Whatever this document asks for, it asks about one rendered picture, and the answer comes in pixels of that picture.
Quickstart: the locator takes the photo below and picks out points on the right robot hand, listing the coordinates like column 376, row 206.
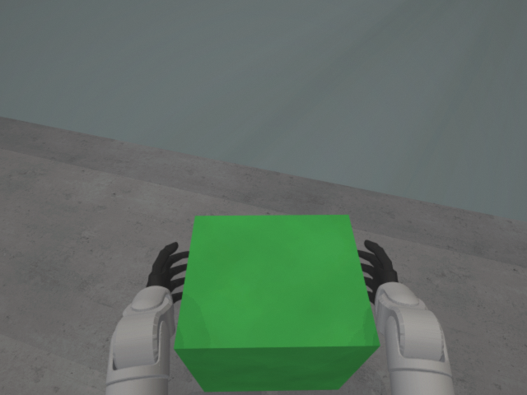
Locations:
column 382, row 270

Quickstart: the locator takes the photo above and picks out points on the carton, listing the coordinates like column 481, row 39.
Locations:
column 274, row 303

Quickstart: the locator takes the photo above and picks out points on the robot right forearm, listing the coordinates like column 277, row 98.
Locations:
column 416, row 351

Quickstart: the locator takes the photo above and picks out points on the left robot hand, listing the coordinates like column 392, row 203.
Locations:
column 162, row 273

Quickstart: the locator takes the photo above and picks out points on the robot left forearm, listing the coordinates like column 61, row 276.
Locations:
column 139, row 358

